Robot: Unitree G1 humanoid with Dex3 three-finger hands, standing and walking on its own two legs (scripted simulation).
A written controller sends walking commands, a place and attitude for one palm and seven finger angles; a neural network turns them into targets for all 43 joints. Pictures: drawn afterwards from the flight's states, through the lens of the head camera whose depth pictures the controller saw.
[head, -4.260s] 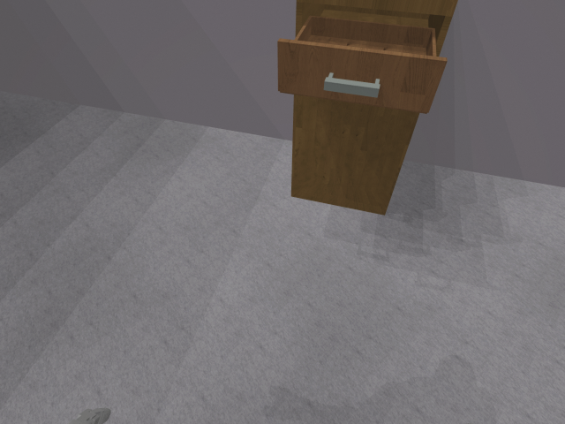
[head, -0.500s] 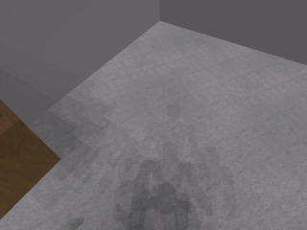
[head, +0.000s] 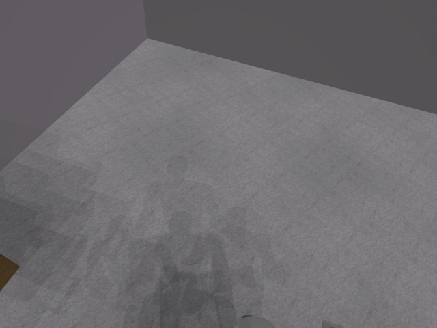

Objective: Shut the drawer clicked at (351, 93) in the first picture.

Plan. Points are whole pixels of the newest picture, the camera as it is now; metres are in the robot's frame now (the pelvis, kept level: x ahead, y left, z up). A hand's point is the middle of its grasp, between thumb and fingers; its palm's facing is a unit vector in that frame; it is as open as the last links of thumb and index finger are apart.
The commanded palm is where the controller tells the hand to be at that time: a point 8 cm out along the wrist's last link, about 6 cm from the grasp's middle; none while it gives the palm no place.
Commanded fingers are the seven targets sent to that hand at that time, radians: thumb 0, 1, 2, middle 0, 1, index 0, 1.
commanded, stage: walk to a spot facing it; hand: left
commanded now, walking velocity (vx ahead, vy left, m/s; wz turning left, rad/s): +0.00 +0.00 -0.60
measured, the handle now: out of the picture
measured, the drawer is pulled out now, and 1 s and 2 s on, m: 0.30 0.30 0.30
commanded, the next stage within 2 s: turn to face it in 0.62 s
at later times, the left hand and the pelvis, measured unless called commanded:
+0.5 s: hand (167, 327) +0.14 +0.10 -0.14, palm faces -0.28 -0.92 -0.26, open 7.3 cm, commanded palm none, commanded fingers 0.00 0.90 0.90 -0.20 -0.30 -0.20 -0.30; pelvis -0.01 -0.06 +0.00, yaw -18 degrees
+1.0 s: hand (168, 312) +0.18 +0.11 -0.19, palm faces -0.29 -0.94 -0.17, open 7.4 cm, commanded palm none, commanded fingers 0.00 0.90 0.90 -0.20 -0.30 -0.20 -0.30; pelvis +0.12 -0.06 +0.00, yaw -21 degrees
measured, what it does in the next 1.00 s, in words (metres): walks ahead, turning right: right foot, then left foot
